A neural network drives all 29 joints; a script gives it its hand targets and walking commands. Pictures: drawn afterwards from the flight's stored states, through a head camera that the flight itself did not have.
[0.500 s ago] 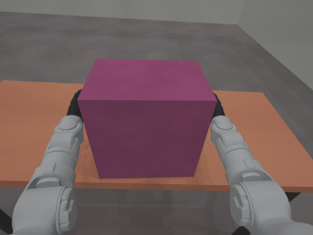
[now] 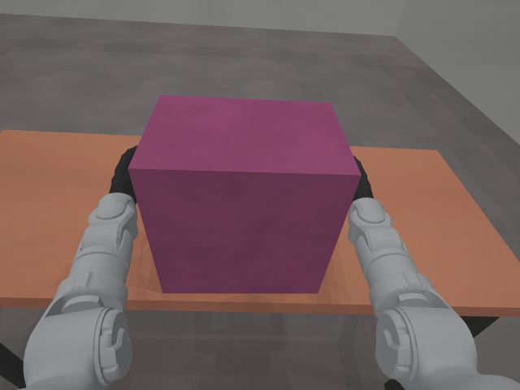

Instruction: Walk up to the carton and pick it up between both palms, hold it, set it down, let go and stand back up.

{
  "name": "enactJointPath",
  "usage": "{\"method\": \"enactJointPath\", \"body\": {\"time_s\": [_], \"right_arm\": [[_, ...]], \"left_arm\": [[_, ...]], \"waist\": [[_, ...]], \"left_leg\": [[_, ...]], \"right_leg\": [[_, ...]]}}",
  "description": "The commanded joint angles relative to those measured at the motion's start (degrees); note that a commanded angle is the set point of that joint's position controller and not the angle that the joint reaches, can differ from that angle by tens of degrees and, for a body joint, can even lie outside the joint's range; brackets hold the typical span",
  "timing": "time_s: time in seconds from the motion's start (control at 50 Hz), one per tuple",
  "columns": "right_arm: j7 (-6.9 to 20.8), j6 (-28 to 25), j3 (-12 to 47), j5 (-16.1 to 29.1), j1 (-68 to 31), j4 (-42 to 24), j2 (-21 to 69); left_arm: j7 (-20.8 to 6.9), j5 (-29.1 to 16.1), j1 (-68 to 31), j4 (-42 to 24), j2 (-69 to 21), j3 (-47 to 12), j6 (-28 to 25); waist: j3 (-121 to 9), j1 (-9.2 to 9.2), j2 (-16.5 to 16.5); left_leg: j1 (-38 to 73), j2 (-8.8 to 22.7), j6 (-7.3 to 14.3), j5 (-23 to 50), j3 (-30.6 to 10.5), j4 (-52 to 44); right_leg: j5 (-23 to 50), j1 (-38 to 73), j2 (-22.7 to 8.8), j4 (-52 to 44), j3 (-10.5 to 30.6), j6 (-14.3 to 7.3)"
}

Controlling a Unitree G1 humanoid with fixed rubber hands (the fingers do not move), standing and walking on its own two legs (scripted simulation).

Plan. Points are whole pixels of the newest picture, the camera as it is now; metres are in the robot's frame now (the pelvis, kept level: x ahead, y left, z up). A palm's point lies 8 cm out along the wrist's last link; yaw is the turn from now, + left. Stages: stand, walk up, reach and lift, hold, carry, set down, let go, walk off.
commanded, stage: set down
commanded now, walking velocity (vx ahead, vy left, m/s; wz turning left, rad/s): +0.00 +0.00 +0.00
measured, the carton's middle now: (244, 200) +0.43 +0.02 +0.08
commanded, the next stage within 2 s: none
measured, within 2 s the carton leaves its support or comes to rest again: neither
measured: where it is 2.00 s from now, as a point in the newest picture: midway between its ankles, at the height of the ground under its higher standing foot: outside the picture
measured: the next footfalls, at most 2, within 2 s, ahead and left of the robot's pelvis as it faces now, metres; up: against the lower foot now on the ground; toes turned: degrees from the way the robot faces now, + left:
none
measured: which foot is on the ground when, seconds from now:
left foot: down 0.00-1.00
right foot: down 0.00-1.00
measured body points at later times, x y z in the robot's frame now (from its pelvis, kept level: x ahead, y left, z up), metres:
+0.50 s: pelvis +0.00 +0.00 +0.00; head +0.00 +0.02 +0.45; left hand +0.42 +0.22 +0.11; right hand +0.41 -0.17 +0.11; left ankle +0.04 +0.12 -0.75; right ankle -0.03 -0.11 -0.75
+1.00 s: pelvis +0.01 +0.00 +0.00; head +0.03 +0.01 +0.45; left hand +0.41 +0.24 +0.07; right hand +0.43 -0.22 +0.11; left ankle +0.04 +0.12 -0.75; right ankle -0.03 -0.11 -0.75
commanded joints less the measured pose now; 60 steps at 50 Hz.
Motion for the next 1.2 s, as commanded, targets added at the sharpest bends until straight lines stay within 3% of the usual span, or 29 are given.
{"method": "enactJointPath", "body": {"time_s": [0.0, 0.08, 0.14, 0.16, 0.2, 0.3, 0.38, 0.4, 0.44, 0.46, 0.54, 0.56, 0.62, 0.64, 0.7, 0.76, 0.82, 0.84, 0.86, 0.88, 0.94, 0.98, 1.0, 1.02, 1.04, 1.1, 1.12, 1.14, 1.18], "right_arm": [[9.61, -4.78, 6.2, -3.16, -36.21, -13.51, 30.82], [9.87, -4.91, 4.65, -4.62, -34.84, -11.67, 30.21], [9.98, -5.03, 4.48, -5.13, -33.78, -12.42, 30.93], [10.2, -5.04, 3.54, -6.14, -34.05, -12.46, 33.79], [9.67, -5.33, 3.41, -5.56, -32.44, -12.53, 29.98], [8.31, -4.35, 0.1, -4.88, -29.24, -8.06, 23.03], [5.86, -5.23, -1.04, -2.58, -27.45, -6.81, 11.37], [5.09, -5.42, -0.51, -2.21, -26.74, -6.04, 9.0], [3.85, -5.61, 1.7, 1.14, -25.8, -4.4, 2.69], [3.26, -5.73, 2.49, 2.44, -26.23, -3.88, -1.07], [1.29, -6.25, 7.37, 8.26, -26.55, -5.93, -5.24], [0.87, -6.66, 8.64, 9.92, -27.44, -7.8, -7.83], [-0.34, -7.9, 11.54, 14.55, -25.83, -12.51, -12.83], [-0.79, -8.21, 11.8, 15.76, -24.98, -12.88, -13.6], [-1.47, -8.82, 12.93, 18.2, -21.09, -13.34, -15.51], [-1.22, -9.07, 14.51, 21.07, -20.12, -14.69, -18.35], [-0.92, -9.16, 14.39, 22.95, -20.45, -16.13, -21.4], [-1.03, -8.99, 15.34, 23.55, -21.6, -17.67, -21.68], [-1.04, -8.98, 14.73, 24.59, -22.52, -21.44, -23.98], [-0.7, -7.92, 15.3, 26.08, -22.54, -21.11, -25.1], [-0.66, -5.06, 16.14, 27.17, -23.28, -20.75, -25.32], [-0.5, -2.61, 18.4, 29.37, -25.2, -22.06, -25.79], [-0.22, -1.48, 18.23, 30.33, -26.55, -23.95, -27.33], [-0.19, -0.04, 18.96, 30.53, -26.68, -19.7, -26.15], [0.14, 1.19, 19.68, 31.26, -27.81, -19.82, -25.53], [1.22, 4.38, 18.65, 32.83, -31.67, -22.1, -26.41], [1.47, 5.39, 18.64, 33.48, -33.17, -24.7, -27.33], [1.61, 6.38, 18.91, 33.76, -35.68, -23.26, -27.33], [1.91, 7.98, 17.1, 33.1, -38.03, -23.56, -28.73]], "left_arm": [[-11.31, 8.42, -34.38, -5.55, -30.6, -4.7, -2.74], [-11.13, 9.32, -33.42, -5.11, -30.11, -4.11, -2.92], [-10.7, 11.25, -31.53, -5.0, -27.78, -0.81, -2.75], [-10.84, 11.23, -31.99, -5.76, -31.36, -1.58, -2.95], [-9.98, 11.95, -31.05, -5.19, -23.21, 2.36, -3.05], [-7.23, 12.7, -28.13, -3.36, -13.32, 6.98, -2.66], [-3.26, 10.24, -27.02, -4.58, -4.62, 5.11, -4.08], [-1.96, 9.87, -26.81, -4.38, -1.56, 5.26, -4.49], [-0.04, 6.09, -26.61, -5.16, -0.6, -0.44, -5.09], [0.52, 4.36, -26.85, -4.76, -0.8, -3.27, -5.08], [3.44, -1.49, -28.12, -6.06, 2.43, -8.66, -5.83], [3.93, -3.02, -28.5, -6.74, 4.88, -8.83, -5.87], [4.91, -7.57, -25.4, -10.83, 8.01, -10.7, -6.6], [4.9, -8.6, -24.62, -11.73, 8.18, -11.25, -6.68], [4.28, -10.42, -20.83, -13.16, 10.12, -11.18, -7.04], [4.17, -11.3, -19.95, -18.19, 12.22, -10.57, -7.07], [3.87, -12.99, -20.37, -22.7, 14.72, -10.83, -6.75], [3.74, -12.89, -20.58, -22.29, 15.64, -9.88, -6.19], [3.83, -13.73, -21.89, -27.07, 17.55, -9.52, -5.66], [3.93, -14.21, -21.52, -28.65, 18.93, -9.31, -4.53], [3.18, -15.87, -22.14, -27.65, 19.58, -10.86, -1.13], [2.68, -16.64, -22.18, -27.82, 21.86, -9.24, 1.15], [2.74, -17.7, -23.93, -31.29, 22.88, -9.7, 2.79], [2.31, -18.13, -22.56, -26.08, 21.95, -10.86, 4.42], [1.92, -19.21, -24.02, -24.85, 22.55, -11.32, 5.09], [1.76, -21.26, -28.03, -26.94, 23.66, -12.73, 8.43], [2.18, -22.31, -28.95, -29.06, 25.01, -12.23, 9.52], [2.14, -22.82, -29.76, -24.52, 24.72, -13.23, 10.64], [2.29, -23.74, -31.95, -23.18, 24.15, -14.76, 12.13]], "waist": [[-16.73, 2.55, 2.11], [-15.5, 2.26, 2.55], [-14.92, 3.83, 2.9], [-14.42, 2.61, 2.31], [-15.94, 4.43, 1.77], [-10.0, 4.49, 1.92], [-9.99, 4.12, 3.19], [-8.76, 4.88, 2.84], [-8.86, 3.45, 3.34], [-9.27, 2.78, 3.56], [-20.68, 2.92, 4.39], [-23.9, 3.66, 4.85], [-33.77, 3.31, 4.72], [-35.35, 2.41, 4.69], [-37.78, 2.54, 4.66], [-40.18, 3.39, 6.28], [-40.5, 3.08, 6.49], [-38.68, 3.6, 5.76], [-41.91, 3.83, 6.12], [-41.79, 3.76, 6.81], [-34.65, 2.32, 3.36], [-31.89, 3.77, 1.02], [-34.33, 3.45, 2.48], [-29.71, 2.64, 1.07], [-26.9, 3.08, 0.69], [-27.45, 2.42, 1.32], [-29.05, 3.61, 0.76], [-26.38, 3.24, -0.13], [-26.05, 2.25, 0.95]], "left_leg": [[13.77, -0.92, -1.34, 11.88, 8.71, -4.77], [13.8, -1.05, -1.56, 11.66, 8.93, -4.73], [13.35, -0.9, -1.29, 11.25, 9.25, -5.1], [13.86, -0.78, -1.24, 10.22, 8.81, -4.82], [13.46, -0.83, -1.01, 12.41, 9.06, -4.18], [12.69, -0.5, -0.55, 7.92, 8.76, -4.86], [13.48, 0.09, -0.59, 6.07, 7.81, -4.18], [12.33, 0.24, -0.41, 5.42, 7.58, -4.28], [11.5, 0.68, -0.41, 4.25, 6.9, -4.24], [11.01, 0.56, -0.89, 5.2, 6.76, -4.05], [10.48, 0.63, -2.59, 10.96, 6.67, -1.03], [10.8, 0.69, -2.76, 13.58, 6.93, 0.25], [14.91, 0.96, -4.2, 26.02, 6.64, 4.55], [16.33, 0.97, -4.52, 29.35, 6.05, 5.82], [18.72, 1.13, -5.03, 34.79, 5.44, 7.81], [22.98, 1.34, -5.54, 40.82, 5.12, 9.63], [24.27, 1.36, -5.87, 42.92, 4.83, 10.27], [23.34, 1.17, -5.38, 41.78, 4.88, 10.05], [24.05, 0.89, -5.67, 42.2, 5.36, 9.73], [23.87, 0.72, -5.7, 42.13, 5.32, 9.84], [19.84, -0.07, -4.43, 32.65, 5.6, 7.04], [17.29, -0.51, -3.28, 28.33, 6.29, 5.23], [17.9, -0.63, -3.14, 28.21, 6.47, 4.73], [15.71, -0.3, -2.69, 25.65, 5.73, 4.47], [14.76, -0.32, -1.79, 21.39, 5.69, 3.4], [15.21, -0.16, -0.92, 15.6, 5.26, 2.08], [14.81, -0.15, -0.67, 15.65, 5.28, 1.73], [12.88, -0.16, -0.27, 12.55, 4.96, 1.64], [11.75, 0.14, -0.15, 8.92, 4.64, 1.52]], "right_leg": [[8.07, 1.52, -1.45, -2.83, -0.46, 3.07], [7.87, 1.21, -1.45, -2.66, -0.77, 3.19], [7.79, 2.33, -1.7, -2.46, -0.69, 3.41], [6.54, 1.13, -1.56, -2.44, -1.47, 3.74], [9.35, 2.2, -1.59, -1.96, -1.02, 3.77], [4.62, -1.46, -1.99, -2.54, -1.56, 4.02], [2.78, -5.04, -1.67, -2.03, -2.83, 3.99], [1.79, -6.04, -1.84, -2.12, -2.54, 3.75], [1.94, -7.74, -1.54, -1.91, -2.44, 3.3], [3.11, -7.98, -1.38, -1.79, -2.14, 2.98], [9.02, -9.07, -0.12, -0.24, -1.08, 2.81], [11.45, -8.47, 0.13, 0.19, -0.77, 2.6], [21.79, -7.02, 1.47, 1.63, -0.8, 2.1], [23.97, -6.94, 1.94, 1.82, -0.71, 1.9], [26.66, -8.03, 2.56, 2.39, -0.85, 1.65], [26.54, -10.42, 3.52, 2.49, -0.86, 1.45], [27.64, -11.23, 4.13, 2.59, -1.31, 1.63], [27.45, -10.61, 3.89, 2.49, -0.71, 1.8], [29.58, -8.9, 4.14, 2.65, -0.9, 2.04], [30.58, -8.46, 4.08, 2.84, -0.48, 2.05], [28.39, -5.85, 3.6, 2.3, -0.44, 2.21], [28.49, -3.43, 3.15, 2.61, 0.53, 2.84], [28.89, -3.07, 3.08, 2.69, 0.44, 2.94], [26.64, -3.7, 2.72, 2.48, 0.7, 2.72], [22.31, -4.28, 2.33, 2.09, 0.91, 2.66], [13.84, -6.88, 1.98, 0.92, 1.14, 2.13], [14.08, -6.21, 1.74, 1.01, 1.43, 2.03], [11.68, -7.19, 1.61, 0.96, 1.54, 1.97], [7.84, -8.65, 1.34, 0.99, 1.59, 1.03]]}}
